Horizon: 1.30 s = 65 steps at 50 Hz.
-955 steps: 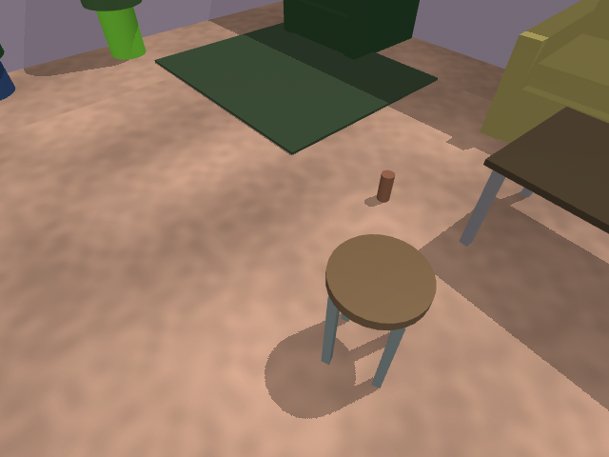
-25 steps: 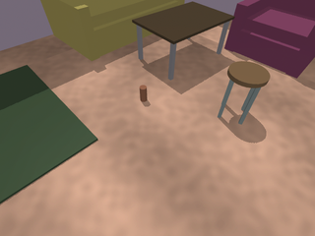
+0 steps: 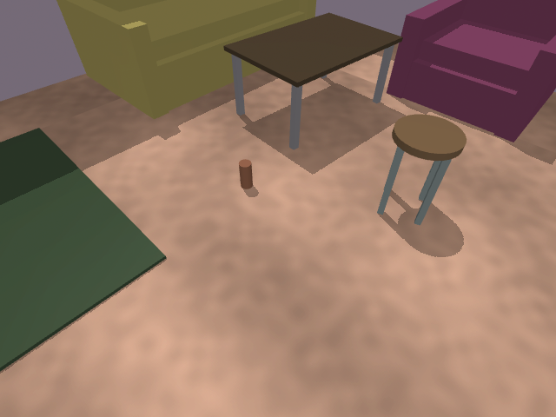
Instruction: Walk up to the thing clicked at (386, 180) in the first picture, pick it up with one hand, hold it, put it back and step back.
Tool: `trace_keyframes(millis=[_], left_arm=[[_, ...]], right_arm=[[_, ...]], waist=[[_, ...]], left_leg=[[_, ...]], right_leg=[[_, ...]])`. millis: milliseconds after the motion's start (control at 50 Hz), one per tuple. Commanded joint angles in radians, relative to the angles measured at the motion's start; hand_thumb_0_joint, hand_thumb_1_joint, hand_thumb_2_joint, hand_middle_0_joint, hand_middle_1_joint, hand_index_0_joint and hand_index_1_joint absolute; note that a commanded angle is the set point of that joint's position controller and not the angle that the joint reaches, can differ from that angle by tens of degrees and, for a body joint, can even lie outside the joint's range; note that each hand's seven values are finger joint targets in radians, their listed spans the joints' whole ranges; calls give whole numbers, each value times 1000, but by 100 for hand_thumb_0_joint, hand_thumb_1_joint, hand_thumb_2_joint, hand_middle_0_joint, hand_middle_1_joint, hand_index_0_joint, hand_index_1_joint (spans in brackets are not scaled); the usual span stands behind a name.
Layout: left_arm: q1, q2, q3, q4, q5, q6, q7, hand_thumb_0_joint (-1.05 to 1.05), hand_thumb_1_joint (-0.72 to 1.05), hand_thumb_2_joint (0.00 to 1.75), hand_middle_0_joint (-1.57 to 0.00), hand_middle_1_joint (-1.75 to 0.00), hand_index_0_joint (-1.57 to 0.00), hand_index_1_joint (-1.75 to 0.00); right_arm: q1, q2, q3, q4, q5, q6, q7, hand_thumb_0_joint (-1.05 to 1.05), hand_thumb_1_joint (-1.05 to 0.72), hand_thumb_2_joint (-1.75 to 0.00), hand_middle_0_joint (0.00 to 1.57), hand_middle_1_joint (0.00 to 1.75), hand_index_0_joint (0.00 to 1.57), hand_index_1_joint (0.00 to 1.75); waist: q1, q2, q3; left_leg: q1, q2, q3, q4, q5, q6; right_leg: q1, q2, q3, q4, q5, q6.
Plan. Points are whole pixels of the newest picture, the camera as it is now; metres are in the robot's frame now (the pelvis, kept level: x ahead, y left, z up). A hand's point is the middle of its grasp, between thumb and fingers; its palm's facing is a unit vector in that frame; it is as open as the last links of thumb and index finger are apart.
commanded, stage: walk up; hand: left
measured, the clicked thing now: (245, 174) +1.42 +0.24 -0.70
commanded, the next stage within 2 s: none
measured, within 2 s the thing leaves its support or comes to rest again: neither
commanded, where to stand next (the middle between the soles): +1.10 +0.02 m, yaw +1 degrees
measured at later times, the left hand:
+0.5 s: hand (135, 413) +0.18 +0.25 -0.15, palm faces +0.05 -0.93 -0.36, open 7.4 cm
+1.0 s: hand (176, 244) +0.52 +0.27 -0.15, palm faces -0.04 -0.91 -0.40, open 7.4 cm
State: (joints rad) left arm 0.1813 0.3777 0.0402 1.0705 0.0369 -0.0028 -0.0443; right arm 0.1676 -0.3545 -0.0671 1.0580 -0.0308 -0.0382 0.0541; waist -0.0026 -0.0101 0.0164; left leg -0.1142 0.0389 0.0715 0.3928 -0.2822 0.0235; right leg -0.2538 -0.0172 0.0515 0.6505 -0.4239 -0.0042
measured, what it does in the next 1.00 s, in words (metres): walks ahead: right foot, then left foot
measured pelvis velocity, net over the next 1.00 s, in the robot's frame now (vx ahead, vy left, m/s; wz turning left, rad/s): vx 0.43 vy -0.02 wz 0.01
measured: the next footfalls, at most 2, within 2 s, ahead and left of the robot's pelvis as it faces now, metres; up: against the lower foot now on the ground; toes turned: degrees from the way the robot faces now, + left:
right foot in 0.14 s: +0.14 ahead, -0.17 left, +0.00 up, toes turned -4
left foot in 0.56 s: +0.36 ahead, +0.13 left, +0.00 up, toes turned +8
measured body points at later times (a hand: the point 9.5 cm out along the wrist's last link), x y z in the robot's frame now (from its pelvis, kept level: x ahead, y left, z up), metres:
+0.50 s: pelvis +0.17 -0.03 -0.01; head +0.18 -0.02 +0.44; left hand +0.18 +0.30 -0.13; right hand +0.26 -0.35 -0.12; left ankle +0.29 +0.12 -0.72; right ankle +0.10 -0.16 -0.74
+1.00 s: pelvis +0.43 -0.02 -0.03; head +0.43 -0.03 +0.42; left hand +0.52 +0.31 -0.12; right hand +0.45 -0.35 -0.15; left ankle +0.32 +0.12 -0.74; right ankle +0.53 -0.14 -0.75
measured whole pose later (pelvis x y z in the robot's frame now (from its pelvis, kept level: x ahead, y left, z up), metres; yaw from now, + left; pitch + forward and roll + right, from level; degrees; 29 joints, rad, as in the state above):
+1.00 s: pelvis +0.43 -0.02 -0.03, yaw +0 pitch -2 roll +0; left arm 0.23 0.43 0.08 0.91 0.02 -0.08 -0.08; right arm 0.37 -0.44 -0.06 0.87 -0.01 -0.06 0.06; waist -0.03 0.03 0.05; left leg -0.10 0.10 0.10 0.68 -0.50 0.00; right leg -0.41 -0.05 -0.06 0.61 -0.16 -0.02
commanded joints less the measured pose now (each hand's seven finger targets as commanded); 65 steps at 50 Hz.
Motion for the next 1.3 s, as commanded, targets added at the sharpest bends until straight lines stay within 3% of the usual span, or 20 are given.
trace_keyframes(millis=[0,80,120,140,160,220,280,440,520,540,560,580,680,820,940,980,1000,1120,1240,1280], left_arm=[[-129,235,57,-145,-12,-54,-26,0,90,90,-20,-30,-20,-30],[72,221,81,-96,-8,-59,-39,0,90,90,-20,-30,-20,-30],[290,296,117,-22,1,-69,-15,0,90,90,-20,-30,-20,-30],[401,375,147,-29,9,-72,2,0,90,90,-20,-30,-20,-30],[277,414,132,-95,7,-82,8,0,90,90,-20,-30,-20,-30],[10,343,107,-185,-18,-96,13,0,90,90,-20,-30,-20,-30],[17,297,95,-194,-23,-106,12,0,90,90,-20,-30,-20,-30],[69,323,111,-214,-17,-111,8,0,90,90,-20,-30,-20,-30],[60,315,93,-222,-22,-97,9,0,90,90,-20,-30,-20,-30],[98,262,75,-231,-19,-90,11,0,90,90,-20,-30,-20,-30],[161,175,52,-246,-41,-87,12,0,90,90,-20,-30,-20,-30],[133,229,65,-252,-47,-88,20,0,90,90,-20,-30,-20,-30],[158,256,56,-190,-48,-78,3,0,90,90,-20,-30,-20,-30],[17,219,64,-234,-23,-78,-39,0,90,90,-20,-30,-20,-30],[200,257,99,-172,-20,-97,-18,0,90,90,-20,-30,-20,-30],[297,415,132,-196,-27,-114,5,0,90,90,-20,-30,-20,-30],[237,410,121,-213,-41,-110,7,0,90,90,-20,-30,-20,-30],[101,293,89,-256,-33,-111,12,0,90,90,-20,-30,-20,-30],[102,313,94,-282,-27,-110,3,0,90,90,-20,-30,-20,-30],[53,321,89,-293,-27,-102,0,0,90,90,-20,-30,-20,-30]], right_arm=[[2,-330,-94,-104,-5,-32,-18,0,-90,-90,20,30,20,30],[-112,-311,-92,-163,-12,-20,0,0,-90,-90,20,30,20,30],[-105,-216,-60,-185,-20,-7,-3,0,-90,-90,20,30,20,30],[-113,-151,-32,-213,-14,-7,-1,0,-90,-90,20,30,20,30],[-109,-190,-43,-230,8,1,-5,0,-90,-90,20,30,20,30],[37,-298,-68,-144,23,-7,0,0,-90,-90,20,30,20,30],[98,-275,-66,-125,18,-5,18,0,-90,-90,20,30,20,30],[-36,-247,-65,-221,3,-13,51,0,-90,-90,20,30,20,30],[101,-251,-82,-191,-1,-29,34,0,-90,-90,20,30,20,30],[277,-304,-103,-145,-11,-38,18,0,-90,-90,20,30,20,30],[360,-400,-132,-149,-20,-47,0,0,-90,-90,20,30,20,30],[335,-441,-139,-182,18,-51,-1,0,-90,-90,20,30,20,30],[108,-312,-75,-250,30,-57,-16,0,-90,-90,20,30,20,30],[121,-332,-78,-281,22,-72,-4,0,-90,-90,20,30,20,30],[131,-268,-49,-299,27,-53,-13,0,-90,-90,20,30,20,30],[201,-209,-22,-315,37,-49,-14,0,-90,-90,20,30,20,30],[139,-291,-45,-294,25,-38,-26,0,-90,-90,20,30,20,30],[200,-259,-46,-218,26,-29,6,0,-90,-90,20,30,20,30],[93,-237,-55,-256,13,-42,25,0,-90,-90,20,30,20,30],[151,-244,-64,-238,9,-50,21,0,-90,-90,20,30,20,30]], waist=[[-29,118,101],[71,195,19],[169,-105,-33],[235,-349,-16],[171,-231,38],[8,-82,121],[-5,-90,106],[42,-58,105],[-48,10,15],[-115,142,-93],[-130,375,-140],[-129,331,-177],[3,153,37],[-28,163,68],[92,-45,-72],[110,-295,-91],[103,-149,-35],[11,-144,40],[35,-121,30],[-24,-91,8]], left_leg=[[85,342,-348,-276,-364,212],[-152,175,-81,-85,-302,129],[-525,55,25,307,-462,76],[-679,-83,-1,665,-431,41],[-639,-89,-203,789,-305,14],[-543,38,-242,734,-52,1],[-450,51,-209,604,12,-26],[-365,86,-58,241,127,-23],[-70,2,48,121,112,14],[161,2,6,101,30,56],[330,226,-398,-7,-143,141],[343,375,-749,-152,-159,240],[-67,257,-230,-152,-5,173],[-109,235,-113,-171,-54,197],[-206,137,10,319,214,101],[-559,-66,-2,791,-232,19],[-567,3,-106,860,-242,21],[-412,72,-86,549,-60,-7],[-292,56,-14,251,83,-20],[-121,40,17,196,137,-9]], right_leg=[[-351,-95,28,106,-42,-17],[115,-22,-134,-135,173,-3],[501,11,-109,-133,84,-15],[470,-198,261,-356,-299,-67],[229,-413,680,-616,-600,-146],[114,-298,387,-556,-330,-149],[69,-254,175,-538,-118,-176],[112,-221,-17,-467,40,-174],[88,-181,-112,-149,450,-144],[-6,-120,-142,170,484,-114],[-289,19,-174,485,205,-51],[-405,90,-18,574,-115,-57],[-291,-79,30,424,92,-23],[-210,-97,-70,29,263,-2],[247,-2,-135,-119,235,-47],[399,-412,610,-424,-75,-196],[286,-435,644,-425,-119,-267],[40,-233,95,-391,189,-221],[-5,-227,22,-360,57,-208],[-98,-239,10,-287,38,-183]])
